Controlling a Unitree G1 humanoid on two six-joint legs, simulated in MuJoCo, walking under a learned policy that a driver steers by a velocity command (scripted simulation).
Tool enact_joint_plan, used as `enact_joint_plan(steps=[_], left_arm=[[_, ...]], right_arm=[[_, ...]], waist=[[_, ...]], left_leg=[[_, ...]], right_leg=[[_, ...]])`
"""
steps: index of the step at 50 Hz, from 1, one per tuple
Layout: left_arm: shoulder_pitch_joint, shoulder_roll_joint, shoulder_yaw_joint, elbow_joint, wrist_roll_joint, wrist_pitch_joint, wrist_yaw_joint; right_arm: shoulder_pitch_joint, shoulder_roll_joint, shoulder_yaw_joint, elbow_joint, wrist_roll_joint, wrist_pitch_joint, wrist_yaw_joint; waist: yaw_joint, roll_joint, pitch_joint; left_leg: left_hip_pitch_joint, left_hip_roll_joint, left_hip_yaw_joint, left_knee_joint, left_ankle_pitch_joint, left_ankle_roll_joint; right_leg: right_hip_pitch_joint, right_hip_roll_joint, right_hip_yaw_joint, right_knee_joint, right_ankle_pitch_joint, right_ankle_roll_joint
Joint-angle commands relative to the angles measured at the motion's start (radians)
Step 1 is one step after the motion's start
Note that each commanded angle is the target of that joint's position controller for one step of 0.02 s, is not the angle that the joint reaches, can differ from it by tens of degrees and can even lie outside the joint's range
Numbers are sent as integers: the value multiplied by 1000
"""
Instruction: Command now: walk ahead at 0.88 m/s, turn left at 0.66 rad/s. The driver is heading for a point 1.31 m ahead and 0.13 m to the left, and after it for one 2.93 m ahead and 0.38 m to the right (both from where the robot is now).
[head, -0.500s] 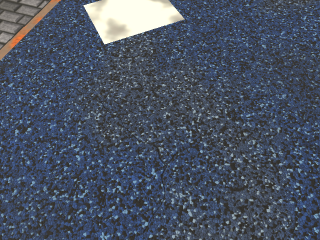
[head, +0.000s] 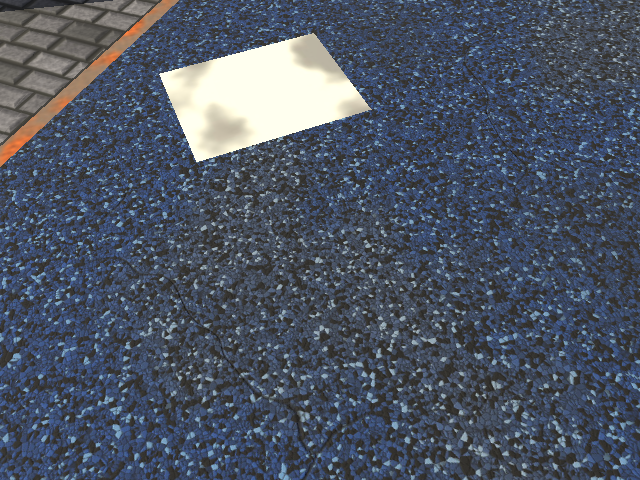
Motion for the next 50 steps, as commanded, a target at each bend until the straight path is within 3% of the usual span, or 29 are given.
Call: enact_joint_plan(steps=[1, 2, 3, 4, 5, 6, 8, 9, 12, 14, 16, 19, 21, 22, 23, 24, 25, 26, 28, 30, 32, 34, 37, 41, 46, 47, 48, 49, 50], left_arm=[[-23, 218, 46, -28, 20, 15, 34], [-60, 252, 57, -40, 31, 33, 38], [-106, 271, 62, -58, 17, 35, 32], [-116, 129, 25, -95, 3, 16, 6], [-160, 92, 10, -176, -17, -11, -12], [-244, 131, 7, -204, -12, -32, -8], [-220, 128, -5, -199, -11, -42, -4], [-267, 153, 22, -246, -51, -71, -1], [-247, 156, 25, -258, -17, -45, 0], [-343, 76, 1, -292, 1, -39, 1], [-384, 30, -11, -287, -19, -38, -9], [-445, 59, 2, -290, -32, -45, -35], [-354, 123, 32, -259, -36, -52, -43], [-226, 150, 48, -223, -43, -58, -47], [-28, 183, 63, -173, -44, -64, -45], [-39, 227, 59, -176, -16, -65, -47], [-134, 239, 61, -232, 17, -53, -43], [-230, 219, 72, -282, -8, -31, -31], [-282, 162, 49, -309, -41, 19, -10], [-297, 173, 55, -310, -46, 37, -7], [-290, 161, 59, -305, -52, 52, -6], [-243, 193, 75, -288, -54, 71, 8], [-247, 221, 93, -295, -69, 106, 30], [-233, 210, 103, -303, -64, 139, 43], [-239, 174, 91, -313, -54, 147, 42], [-245, 162, 83, -315, -59, 146, 39], [-196, 128, 69, -306, -57, 145, 33], [-148, 128, 65, -312, -59, 141, 28], [-172, 221, 92, -316, -55, 127, 25]], right_arm=[[52, -103, -16, -69, 16, -17, -19], [245, -151, -36, -15, 22, -21, -28], [431, -202, -65, 34, 9, -31, -41], [415, -277, -94, 42, -2, -20, -61], [345, -330, -109, 19, 4, -14, -56], [338, -305, -109, 19, 16, -22, -59], [259, -213, -88, 25, 17, -34, -77], [188, -82, -47, -62, 71, -80, -62], [61, -133, -51, -87, 76, -98, -85], [108, -149, -55, -65, 64, -76, -118], [223, -136, -54, -24, 61, -44, -146], [297, -112, -39, 16, 43, -35, -161], [241, -117, -43, -1, 18, -42, -164], [165, -132, -49, -22, 10, -45, -166], [57, -130, -48, -62, -2, -45, -163], [199, -24, -24, -95, -37, -39, -150], [358, -59, -14, -93, 2, -43, -119], [270, -142, -25, -95, 30, -36, -108], [55, -148, -29, -158, 5, -19, -113], [64, -115, -24, -177, 0, -6, -113], [75, -75, -16, -160, 6, -12, -123], [37, -60, -17, -159, 7, -15, -135], [-8, -80, -27, -151, 22, -10, -141], [-88, -82, -37, -151, 34, -29, -132], [-54, -108, -49, -120, 34, -66, -105], [-37, -109, -52, -110, 31, -68, -103], [-51, -129, -54, -118, 18, -65, -103], [-95, -198, -62, -144, -9, -50, -109], [-46, -186, -68, -133, -28, -45, -107]], waist=[[-115, -185, -32], [-202, -189, -130], [-301, -135, -194], [-219, 84, -171], [-153, 220, -201], [-165, 38, -146], [-50, -117, -3], [-27, -145, -37], [49, -94, 45], [1, -62, 47], [-79, 9, -54], [-133, 94, -78], [-72, 120, -107], [15, 123, -137], [137, 89, -199], [10, -233, -297], [-61, -242, -440], [-26, -135, -388], [-21, 100, -168], [-70, 35, -71], [-70, -33, -68], [-51, -72, -136], [-34, -125, -165], [4, -182, -115], [-3, -206, -137], [-18, -176, -136], [6, -60, -164], [48, 192, -123], [8, 245, -108]], left_leg=[[236, -114, 92, -22, -156, 89], [418, -145, 67, -20, -255, 116], [697, -141, -29, -131, -291, 149], [928, 66, -384, -200, -473, 228], [1063, 241, -959, -386, -385, 383], [1031, 252, -938, -443, -131, 347], [750, 199, -686, -439, 258, 270], [696, 153, -682, -487, 211, 277], [468, 54, -445, -497, 470, 196], [352, -45, -317, -433, 657, 118], [387, -87, -261, -371, 573, 19], [531, -19, -289, -345, 438, -25], [600, 16, -293, -212, 543, -58], [615, 21, -263, -72, 635, -86], [569, -20, -217, 228, 505, -120], [257, -144, -188, 650, -577, -181], [108, -164, -327, 826, -596, -199], [25, -101, -371, 880, -481, -181], [30, -78, -320, 771, -369, -152], [108, -58, -318, 582, -332, -147], [156, -56, -281, 348, -331, -154], [201, -79, -277, 226, -331, -180], [229, -88, -303, 107, -241, -192], [268, -100, -323, -32, -210, -187], [421, -55, -301, -273, -141, -144], [502, -30, -297, -372, -45, -125], [613, 90, -389, -413, 31, -70], [654, 275, -573, -420, 256, 61], [581, 375, -704, -445, 276, 177]], right_leg=[[-56, -285, -57, 389, 1694, -6], [-97, -297, -46, 639, 1722, -20], [-296, -270, -41, 962, 1530, -37], [-706, -109, -7, 1323, 537, -10], [-1064, 90, 170, 1594, -40, 26], [-1139, 11, 303, 1584, 46, 5], [-1032, -74, 288, 1392, 100, 15], [-989, -51, 357, 1379, 52, 23], [-904, -107, 268, 1051, 127, 68], [-817, -36, 155, 800, 264, 94], [-691, 34, 108, 570, 546, 103], [-679, 53, 121, 429, 751, 66], [-612, 75, 136, 417, 702, 23], [-535, 79, 138, 386, 707, 3], [-380, 8, 205, 322, 830, -36], [-75, -246, 562, 448, 1237, -182], [54, -396, 979, 371, 1096, -353], [-20, -388, 994, 320, 666, -364], [-380, -256, 859, 219, 264, -278], [-573, -143, 774, 173, 182, -229], [-608, -82, 689, 185, 310, -191], [-572, -81, 691, 222, 455, -191], [-555, -65, 717, 231, 291, -144], [-547, -41, 780, 223, 110, -120], [-475, -68, 822, 322, 334, -120], [-503, -44, 807, 357, 307, -104], [-571, 9, 743, 462, 58, -70], [-722, 151, 557, 664, -193, -7], [-801, 160, 464, 905, -244, 46]])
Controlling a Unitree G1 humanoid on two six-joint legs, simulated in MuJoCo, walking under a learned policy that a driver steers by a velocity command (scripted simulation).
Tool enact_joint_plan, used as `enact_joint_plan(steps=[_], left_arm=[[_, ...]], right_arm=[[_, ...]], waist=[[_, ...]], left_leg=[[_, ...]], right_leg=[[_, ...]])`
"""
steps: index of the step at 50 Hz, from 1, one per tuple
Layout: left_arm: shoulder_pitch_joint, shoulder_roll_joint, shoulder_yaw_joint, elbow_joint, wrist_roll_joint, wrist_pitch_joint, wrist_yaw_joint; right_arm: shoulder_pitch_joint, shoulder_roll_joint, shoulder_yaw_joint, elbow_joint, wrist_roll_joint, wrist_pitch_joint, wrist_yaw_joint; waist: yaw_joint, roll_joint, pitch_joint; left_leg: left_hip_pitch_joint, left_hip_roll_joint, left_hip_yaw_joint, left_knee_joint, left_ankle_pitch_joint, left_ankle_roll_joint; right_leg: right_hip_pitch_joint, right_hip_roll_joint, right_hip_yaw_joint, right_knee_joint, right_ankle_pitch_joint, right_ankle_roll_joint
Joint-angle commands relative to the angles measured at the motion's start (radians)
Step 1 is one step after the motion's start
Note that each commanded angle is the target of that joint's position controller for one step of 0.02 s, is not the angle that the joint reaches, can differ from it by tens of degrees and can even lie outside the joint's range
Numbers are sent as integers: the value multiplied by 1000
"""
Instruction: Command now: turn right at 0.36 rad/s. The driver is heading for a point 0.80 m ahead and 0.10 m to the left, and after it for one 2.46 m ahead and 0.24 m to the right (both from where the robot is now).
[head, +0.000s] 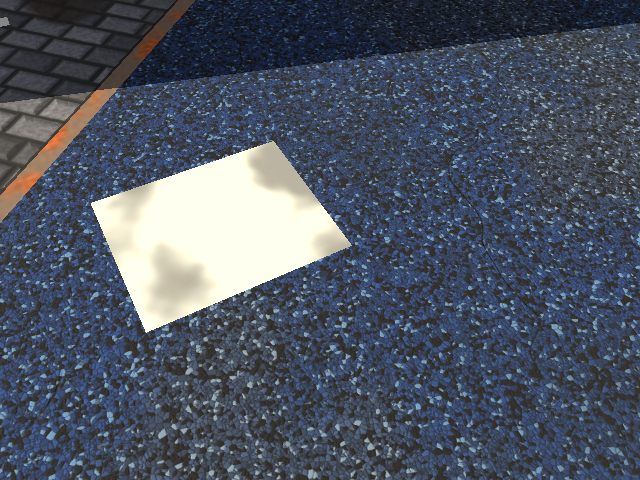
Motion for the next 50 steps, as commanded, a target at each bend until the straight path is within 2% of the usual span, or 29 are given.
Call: enact_joint_plan(steps=[1, 3, 7, 8, 10, 11, 15, 17, 18, 19, 20, 21, 22, 24, 29, 33, 34, 36, 37, 38, 39, 40, 41, 42, 43, 44, 45, 47, 50], left_arm=[[92, 196, 50, -44, 10, -27, -7], [91, 143, 37, -6, 14, -8, 2], [45, 60, 1, -16, 1, -10, 4], [56, 33, -11, -12, 6, -13, 2], [21, 49, -14, -27, 2, -27, -14], [-1, 61, -14, -31, -5, -39, -18], [14, 47, -21, 4, 0, -100, -28], [106, 29, -20, 47, 2, -128, -30], [223, 58, -11, 84, 4, -137, -24], [360, 141, -4, 117, 83, -118, -14], [312, 225, 24, 96, 94, -106, -12], [273, 171, 16, 105, 91, -107, -11], [217, 121, 0, 97, 77, -115, -16], [170, 84, -16, 94, 62, -127, -18], [223, 71, -20, 148, 61, -156, -34], [256, 71, -22, 200, 61, -165, -28], [266, 79, -21, 214, 61, -164, -26], [270, 114, -18, 229, 61, -161, -19], [269, 145, -11, 232, 65, -149, -13], [258, 179, -3, 232, 69, -133, -9], [234, 193, 0, 221, 67, -128, -10], [228, 156, -10, 214, 68, -134, -17], [295, -6, -51, 140, 30, -146, -47], [159, 82, -43, 106, 34, -165, -45], [81, 84, -41, 95, 13, -169, -43], [108, 61, -50, 116, 10, -168, -43], [113, 42, -54, 128, 25, -154, -51], [205, 13, -57, 184, 37, -101, -70], [119, -1, -50, 188, 23, -71, -84]], right_arm=[[-38, -134, -33, -95, -10, -8, -3], [-50, -90, -13, -98, 21, 2, -8], [-9, -70, 8, -77, 11, 20, -9], [24, -47, 17, -65, 9, 20, -9], [88, -150, -15, -49, 33, 30, -14], [104, -171, -20, -50, 33, 31, -18], [136, -175, -20, -45, 51, 13, -10], [96, -146, -12, -63, 66, 17, -9], [37, -105, -3, -95, 69, 7, -6], [19, -23, -3, -100, 7, 10, 18], [-66, -33, 0, -165, -1, -3, 27], [-118, -66, -10, -175, -5, -4, 37], [-71, -67, -15, -147, -1, -2, 50], [20, -90, -28, -95, -10, 13, 76], [-65, -75, -16, -127, -14, 34, 110], [-191, -52, 9, -173, -17, 32, 132], [-209, -38, 18, -183, -16, 32, 133], [-172, -33, 24, -180, -9, 35, 119], [-91, -56, 15, -161, -5, 34, 108], [65, -85, 1, -121, -4, 30, 99], [285, -137, -26, -53, -7, 22, 85], [415, -206, -58, 5, -17, 22, 63], [321, -317, -78, -6, -21, 28, 50], [336, -292, -81, -43, -7, 31, 46], [307, -257, -71, -7, -21, 23, 31], [291, -199, -55, 17, -24, 6, 25], [242, -158, -39, 22, -29, -16, 22], [199, -97, -14, 32, -17, -54, 25], [219, -85, -9, 70, -2, -87, 38]], waist=[[24, 199, -120], [13, 117, -88], [-13, 168, -72], [-16, 177, -123], [-59, 297, -98], [-71, 299, -77], [-55, 232, -9], [25, 170, 18], [84, 130, -16], [147, -156, -83], [147, -186, 18], [124, -81, 79], [82, -62, 79], [37, -96, 18], [34, -69, 101], [53, -39, 164], [52, -34, 168], [11, -57, 98], [-43, -84, 28], [-124, -111, -68], [-222, -103, -181], [-263, -16, -241], [-100, 334, -310], [-183, 142, -398], [-160, 83, -222], [-105, -5, -101], [-60, -35, -57], [11, 25, 3], [8, 50, 102]], left_leg=[[113, 423, -380, -131, 304, 283], [105, 311, -252, -112, 190, 210], [138, 231, -151, -119, 209, 203], [182, 206, -143, -147, -47, 184], [185, 219, -217, -233, -391, 192], [166, 246, -260, -258, -463, 198], [38, 256, -281, -277, -444, 204], [-77, 184, -262, -226, -413, 172], [-253, 138, -220, -122, -373, 118], [-461, 4, -14, 239, -386, 68], [-682, -1, 62, 368, -326, 57], [-724, 76, 4, 472, -237, 60], [-718, 79, -7, 524, -170, 51], [-645, 88, 40, 634, -101, 31], [-662, 129, 95, 678, 22, 33], [-572, 151, 233, 460, 58, 90], [-527, 140, 270, 403, 39, 116], [-350, 61, 353, 332, -19, 175], [-261, 13, 370, 332, -80, 197], [-84, -30, 354, 338, -163, 221], [205, -63, 297, 284, -182, 250], [482, 9, 123, 194, -262, 260], [729, 352, -509, -42, -569, 362], [696, 387, -694, -189, -626, 353], [560, 391, -548, -210, -515, 315], [361, 380, -420, -221, -397, 283], [219, 342, -313, -236, -344, 249], [50, 299, -145, -311, -291, 185], [43, 219, 81, -382, -60, 74]], right_leg=[[-127, -89, -91, 453, -247, 75], [-149, -94, -110, 562, -152, 103], [-150, -126, -192, 506, -99, 128], [-121, -169, -220, 386, -65, 131], [-110, -186, -344, 269, -107, 129], [-92, -201, -347, 210, -130, 112], [118, -205, -359, -131, -82, 14], [305, -200, -381, -380, 127, -31], [524, -279, -332, -377, 163, -53], [738, -480, -97, -464, -238, -70], [626, -669, 170, -517, -392, -149], [567, -670, 149, -519, -397, -168], [549, -611, 54, -513, -312, -132], [505, -532, -127, -513, -149, -91], [395, -491, -360, -574, 39, -80], [392, -481, -514, -618, 238, -68], [408, -483, -550, -602, 389, -63], [459, -490, -615, -456, 1042, -50], [503, -504, -624, -311, 1321, -46], [480, -532, -616, -105, 1459, -56], [355, -535, -594, 151, 1396, -64], [121, -471, -587, 467, 977, -51], [-314, -259, -515, 884, -92, 2], [-376, -254, -304, 964, -9, -25], [-434, -297, -300, 957, 57, -39], [-377, -342, -298, 868, 94, -51], [-312, -371, -273, 794, 97, -57], [-208, -388, -240, 711, 121, -50], [-313, -369, -259, 577, 243, -48]])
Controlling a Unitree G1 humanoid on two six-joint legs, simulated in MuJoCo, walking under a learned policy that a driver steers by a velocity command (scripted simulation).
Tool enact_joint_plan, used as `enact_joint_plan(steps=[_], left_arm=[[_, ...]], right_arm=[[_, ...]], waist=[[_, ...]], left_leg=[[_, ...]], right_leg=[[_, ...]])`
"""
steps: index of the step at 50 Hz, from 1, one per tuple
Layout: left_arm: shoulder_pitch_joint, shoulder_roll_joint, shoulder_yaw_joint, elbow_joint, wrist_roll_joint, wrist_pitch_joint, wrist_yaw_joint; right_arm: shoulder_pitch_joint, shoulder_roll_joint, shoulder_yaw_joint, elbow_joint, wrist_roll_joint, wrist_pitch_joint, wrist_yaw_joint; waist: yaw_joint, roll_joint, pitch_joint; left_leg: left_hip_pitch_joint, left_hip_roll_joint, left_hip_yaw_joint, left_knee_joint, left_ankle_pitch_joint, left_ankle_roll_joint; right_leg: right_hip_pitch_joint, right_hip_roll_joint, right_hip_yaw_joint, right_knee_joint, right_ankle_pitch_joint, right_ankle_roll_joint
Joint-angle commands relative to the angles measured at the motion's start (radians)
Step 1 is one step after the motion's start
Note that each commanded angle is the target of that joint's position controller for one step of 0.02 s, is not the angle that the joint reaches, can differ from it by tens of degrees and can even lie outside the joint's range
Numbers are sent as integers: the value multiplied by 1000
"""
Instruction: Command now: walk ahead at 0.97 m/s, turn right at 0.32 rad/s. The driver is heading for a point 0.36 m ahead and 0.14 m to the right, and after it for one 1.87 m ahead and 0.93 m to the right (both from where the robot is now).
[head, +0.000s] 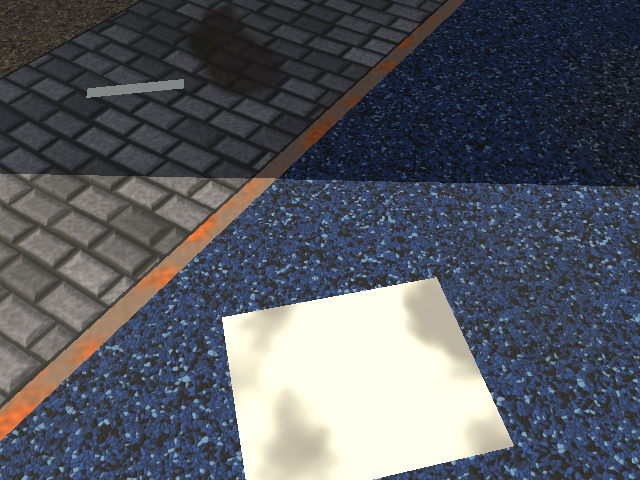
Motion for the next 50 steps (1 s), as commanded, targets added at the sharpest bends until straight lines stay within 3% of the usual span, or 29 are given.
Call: enact_joint_plan(steps=[1, 4, 7, 9, 11, 12, 13, 14, 15, 16, 17, 18, 20, 22, 24, 27, 30, 31, 32, 33, 34, 35, 36, 38, 40, 46, 48, 49, 50], left_arm=[[-25, 80, 26, -19, -12, 22, -13], [-143, 63, 18, -48, -18, 3, -23], [-187, 51, 5, -63, -12, -10, -38], [-127, 87, 12, -43, -8, -3, -39], [93, 149, 35, 24, 9, 8, -31], [318, 194, 59, 86, 19, 12, -21], [479, 225, 86, 128, 1, 12, 4], [414, 253, 91, 146, -22, 16, 27], [308, 321, 102, 99, 14, 5, 28], [234, 208, 77, -21, 17, -25, 13], [103, 188, 78, -52, -9, -39, 10], [-27, 167, 68, -91, -27, -44, 10], [-108, 189, 72, -146, -21, -49, 19], [-88, 212, 83, -140, -21, -35, 41], [-17, 233, 101, -115, -41, 1, 68], [23, 208, 108, -108, -59, 48, 86], [-61, 140, 98, -165, -48, 61, 89], [-55, 83, 81, -183, -36, 62, 83], [-3, 13, 57, -199, -2, 59, 81], [193, 94, 65, -220, -26, 47, 47], [156, 193, 90, -178, -43, 57, 41], [45, 244, 108, -179, -48, 71, 46], [-8, 241, 110, -188, -44, 87, 55], [-71, 178, 88, -227, -32, 94, 62], [-62, 116, 65, -234, -29, 82, 62], [-82, 135, 52, -222, -18, 80, 48], [-59, 109, 46, -201, -8, 80, 40], [-25, 85, 41, -178, -4, 79, 36], [-12, 106, 44, -177, 7, 80, 38]], right_arm=[[7, -88, -20, -29, 12, -50, 7], [39, -64, -2, -9, 18, -65, 4], [59, -79, 9, 14, 25, -71, -20], [44, -125, 2, 14, 25, -68, -52], [-8, -178, -15, -6, 19, -38, -87], [-78, -199, -22, -28, 11, -24, -93], [-171, -209, -36, -39, 25, -8, -82], [-234, -48, 5, -91, 3, -23, -51], [-49, 2, 27, -160, 32, -31, -52], [-101, -64, 35, -226, 52, -78, -25], [-142, -85, 25, -245, 66, -91, -14], [-130, -108, 16, -226, 53, -81, -12], [-107, -147, -1, -223, 25, -45, -26], [-198, -100, 11, -265, -6, -35, -45], [-259, -35, 30, -289, 5, -18, -61], [-312, -58, 17, -321, 48, 2, -63], [-245, -102, -13, -283, 41, -15, -51], [-149, -115, -19, -253, 21, -21, -53], [-129, -134, -16, -277, 5, -8, -61], [-134, -179, -29, -263, -7, 4, -57], [-228, -128, -34, -299, 0, 12, -66], [-250, -67, -19, -309, 7, 24, -74], [-268, -69, -15, -313, 9, 40, -76], [-272, -111, -26, -283, 4, 54, -75], [-234, -121, -32, -251, 0, 59, -69], [-226, -160, -46, -202, 35, 71, -48], [-199, -141, -33, -174, 47, 75, -40], [-183, -107, -18, -160, 51, 75, -34], [-125, -70, -4, -137, 51, 68, -24]], waist=[[-7, 36, 148], [-33, 55, 145], [-26, 57, 108], [25, 108, 31], [141, 119, -69], [248, 116, -143], [354, -1, -158], [237, -277, -63], [65, -186, -273], [89, -71, -370], [2, 95, -165], [-77, 199, -30], [-125, 196, 68], [-94, 161, 60], [-30, 58, -73], [7, -59, -155], [-43, -114, -151], [-63, -39, -239], [-32, 140, -298], [85, 366, -425], [48, 248, -339], [4, 129, -233], [-1, 65, -191], [-5, 80, -100], [-4, 117, -141], [-18, 186, -183], [-4, 189, -159], [15, 177, -146], [10, 143, -147]], left_leg=[[-109, 234, -103, -365, 230, -107], [-45, 191, 44, -375, 591, -137], [76, 220, 111, -353, 999, -167], [194, 257, 128, -236, 1353, -192], [221, 282, 124, 97, 1589, -207], [115, 295, 100, 389, 1553, -210], [-38, 193, 114, 902, 985, -218], [-473, -6, 37, 1302, -259, -223], [-659, 24, -168, 1462, -274, -234], [-655, 22, -359, 1390, -264, -207], [-705, 67, -337, 1230, -206, -159], [-640, 118, -310, 1115, -134, -153], [-456, 161, -280, 868, -99, -196], [-316, 126, -201, 560, -4, -245], [-226, 55, -181, 325, 176, -264], [-199, 1, -211, 119, 295, -272], [-106, 59, -270, -81, 452, -229], [96, 204, -360, -88, 564, -160], [304, 407, -586, 6, 943, -62], [377, 664, -930, -16, 805, 143], [289, 594, -881, -46, 522, 162], [194, 487, -668, -47, 361, 98], [96, 418, -570, -69, 279, 52], [-78, 342, -444, -115, 351, 50], [-69, 334, -384, -116, 500, 79], [-82, 376, -324, -117, 433, 106], [-132, 349, -331, -94, 314, 80], [-203, 319, -316, -79, 231, 41], [-312, 273, -291, -57, 93, -42]], right_leg=[[-83, 0, -7, -124, 147, -10], [-80, 47, -134, -319, 295, -28], [9, 102, -245, -510, 385, -59], [121, 165, -290, -574, 385, -80], [346, 253, -318, -617, 314, -90], [570, 251, -254, -635, 285, -127], [722, 155, -115, -778, 384, -223], [867, 67, 12, -619, 799, -246], [1019, -118, 395, -687, 953, -436], [993, -170, 646, -879, 437, -462], [776, -143, 642, -1007, 104, -420], [536, -109, 574, -1065, 47, -368], [223, -12, 424, -1087, 279, -321], [82, 126, 246, -1011, 550, -263], [157, 199, 181, -909, 617, -168], [279, 212, 259, -819, 386, -78], [339, 216, 331, -646, 172, -22], [270, 258, 262, -426, -60, 20], [68, 350, 137, -211, -532, 57], [-35, 261, 139, 2, -552, 93], [-89, 180, 99, 83, -445, 135], [-107, 147, 66, 104, -347, 154], [-80, 124, 43, 89, -279, 161], [-9, 111, -5, -18, -235, 152], [55, 124, -35, -122, -261, 142], [253, 110, -49, -455, -192, 98], [368, 129, -62, -673, -117, 63], [486, 140, -74, -829, -35, 37], [628, 90, -20, -885, 8, 5]])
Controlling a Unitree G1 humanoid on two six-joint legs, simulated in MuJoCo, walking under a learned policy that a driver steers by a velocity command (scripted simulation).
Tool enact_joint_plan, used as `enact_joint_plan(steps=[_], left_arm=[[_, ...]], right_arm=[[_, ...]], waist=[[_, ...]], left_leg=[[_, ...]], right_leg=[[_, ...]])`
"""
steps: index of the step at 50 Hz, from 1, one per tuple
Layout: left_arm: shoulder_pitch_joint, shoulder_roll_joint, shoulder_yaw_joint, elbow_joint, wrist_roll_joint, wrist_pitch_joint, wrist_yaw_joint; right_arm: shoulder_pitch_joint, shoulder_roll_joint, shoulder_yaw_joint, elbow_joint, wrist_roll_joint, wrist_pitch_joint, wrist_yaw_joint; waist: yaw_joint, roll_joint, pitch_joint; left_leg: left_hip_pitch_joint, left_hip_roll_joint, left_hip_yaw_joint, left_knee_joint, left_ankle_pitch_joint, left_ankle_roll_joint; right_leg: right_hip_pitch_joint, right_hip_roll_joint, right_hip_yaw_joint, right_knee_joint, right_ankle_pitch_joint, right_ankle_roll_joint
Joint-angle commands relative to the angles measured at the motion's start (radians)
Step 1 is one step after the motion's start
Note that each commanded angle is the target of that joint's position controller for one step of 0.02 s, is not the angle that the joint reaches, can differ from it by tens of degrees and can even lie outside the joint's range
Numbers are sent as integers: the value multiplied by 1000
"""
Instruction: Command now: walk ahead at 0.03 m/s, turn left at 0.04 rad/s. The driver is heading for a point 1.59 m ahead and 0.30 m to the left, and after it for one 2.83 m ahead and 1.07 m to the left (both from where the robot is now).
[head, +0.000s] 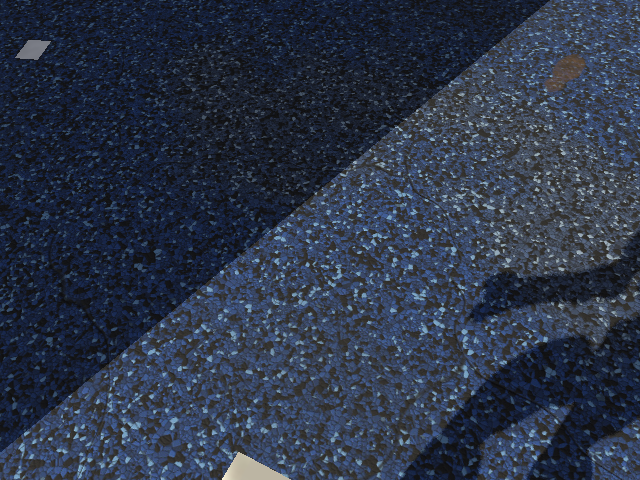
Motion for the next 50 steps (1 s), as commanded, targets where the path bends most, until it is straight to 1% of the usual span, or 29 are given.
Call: enact_joint_plan(steps=[1, 2, 3, 4, 6, 9, 12, 14, 17, 19, 20, 21, 22, 23, 24, 25, 26, 27, 29, 30, 31, 33, 34, 38, 43, 46, 48, 49, 50], left_arm=[[180, 166, 44, -24, 34, -1, 9], [131, 233, 72, -16, 57, -4, 8], [79, 210, 69, -39, 60, -20, 13], [19, 173, 61, -38, 50, -34, 17], [-66, 102, 41, -52, 22, -49, 30], [-49, 68, 34, -42, 17, -45, 50], [2, 102, 55, -21, 16, -30, 63], [12, 142, 74, -14, 12, -26, 58], [12, 175, 94, -3, -9, -33, 41], [-12, 173, 100, 3, -29, -40, 31], [30, 152, 98, 27, -34, -44, 24], [73, 114, 90, 37, -14, -48, 16], [11, 58, 62, -39, 33, -53, 14], [-94, 112, 75, -42, 17, -54, 20], [-103, 124, 80, -38, -12, -48, 23], [-62, 113, 79, -6, -15, -39, 32], [-31, 118, 80, 20, -7, -31, 39], [19, 111, 80, 50, -2, -24, 37], [98, 73, 67, 97, -14, -15, 26], [87, 67, 61, 93, -22, -13, 23], [53, 77, 60, 74, -25, -12, 21], [18, 115, 66, 39, -25, -10, 19], [17, 130, 70, 28, -27, -8, 17], [36, 111, 73, 4, -26, 3, 14], [54, 82, 73, -33, -29, 7, -8], [64, 86, 81, -59, -34, 18, -27], [130, 99, 96, -49, -34, 26, -27], [202, 169, 126, -36, -28, 23, -8], [243, 327, 161, -55, -17, 12, 13]], right_arm=[[30, -11, 15, -45, -16, -26, 30], [-35, -79, -13, -92, 5, -31, 19], [-63, -172, -44, -84, 15, -23, 7], [-20, -177, -58, -66, 25, -9, -3], [76, -151, -66, -20, 14, 27, -28], [48, -103, -57, -60, 18, 41, -28], [-28, -46, -29, -120, 13, 40, 4], [-41, -39, -21, -152, 11, 39, 29], [-12, -78, -36, -169, 14, 45, 47], [31, -83, -48, -164, 15, 55, 49], [67, -98, -59, -151, 10, 54, 38], [124, -186, -89, -144, 6, 49, 19], [120, -317, -108, -181, -19, 36, 5], [160, -250, -90, -181, -45, 11, 17], [123, -222, -73, -167, -44, -6, 19], [48, -178, -61, -164, -25, -12, 12], [-22, -119, -39, -168, -7, -9, 5], [-69, -73, -17, -164, -7, -9, -1], [-95, -12, 8, -139, -35, -19, -2], [-104, -21, 5, -134, -45, -23, -4], [-109, -56, -6, -131, -49, -22, -9], [-86, -130, -32, -115, -43, -7, -21], [-76, -143, -39, -109, -40, 1, -24], [-98, -120, -42, -97, -32, 8, -25], [-136, -133, -60, -94, -24, 10, -16], [-144, -150, -73, -88, -2, 10, -7], [-142, -139, -76, -68, 18, 10, 2], [-98, -108, -72, -48, 12, 6, 11], [-157, -42, -47, -112, -39, -4, 14]], waist=[[68, -105, -190], [87, -261, -132], [100, -183, -68], [64, -177, -38], [26, -162, -35], [36, -123, -52], [85, -129, -86], [95, -147, -104], [81, -160, -111], [42, -139, -110], [31, -87, -115], [23, 106, -135], [31, 413, -145], [-67, 246, -261], [-40, 176, -219], [6, 117, -188], [32, 94, -171], [65, 104, -177], [90, 111, -177], [78, 116, -150], [60, 128, -121], [28, 142, -87], [18, 133, -74], [18, 101, -36], [35, 104, -90], [51, 126, -121], [97, 103, -138], [118, -20, -150], [104, -352, -150]], left_leg=[[-187, 25, -81, 142, -367, 18], [-212, -16, -46, 292, -480, -15], [-194, -6, -70, 498, -448, -38], [-237, -19, -74, 616, -405, -48], [-272, -9, -89, 772, -323, -84], [-311, 28, -54, 757, -226, -117], [-272, 68, -17, 536, -212, -121], [-188, 77, 17, 427, -257, -94], [-95, 58, 68, 306, -262, -44], [8, 33, 99, 154, -171, 2], [120, -1, 80, 45, -72, 36], [309, 74, -86, -37, 288, 97], [439, 373, -514, -53, 665, 313], [421, 417, -526, -83, 627, 407], [382, 370, -418, -86, 530, 363], [347, 313, -321, -76, 430, 295], [312, 276, -259, -75, 389, 248], [245, 240, -183, -82, 413, 228], [187, 201, -74, -107, 361, 205], [175, 194, -44, -119, 305, 198], [172, 206, -43, -132, 252, 202], [211, 266, -91, -159, 167, 240], [232, 297, -117, -171, 126, 258], [269, 345, -117, -191, 94, 276], [308, 345, 4, -131, 312, 249], [336, 358, 61, -65, 358, 199], [274, 321, 142, 66, 287, 113], [138, 238, 201, 252, 149, 37], [-256, 77, 236, 596, -464, -66]], right_leg=[[419, -259, 257, -231, 241, -128], [145, -412, 338, -287, 211, -275], [78, -364, 291, -318, 199, -293], [64, -322, 220, -317, 235, -258], [87, -279, 110, -299, 321, -209], [161, -270, 16, -281, 346, -204], [253, -292, -26, -249, 368, -208], [244, -323, -47, -232, 414, -215], [230, -358, -69, -192, 462, -198], [195, -355, -118, -111, 427, -140], [130, -312, -160, -20, 351, -86], [-43, -217, -239, 206, 151, -3], [-392, -48, -235, 520, -386, 102], [-409, -24, -33, 685, -432, 94], [-417, -42, -4, 715, -354, 72], [-410, -64, 1, 679, -267, 58], [-383, -78, 5, 631, -192, 59], [-287, -73, -9, 616, -120, 66], [-155, -65, -9, 502, -34, 79], [-128, -61, -2, 416, -21, 83], [-126, -57, -6, 360, -22, 85], [-172, -60, -24, 338, -67, 88], [-204, -69, -27, 349, -91, 89], [-271, -105, -32, 371, -135, 91], [-185, -93, -100, 262, -137, 65], [-108, -71, -138, 131, -101, 24], [49, -25, -163, -66, 61, -28], [215, -41, -53, -165, 305, -88], [441, -308, 362, -165, 830, -241]])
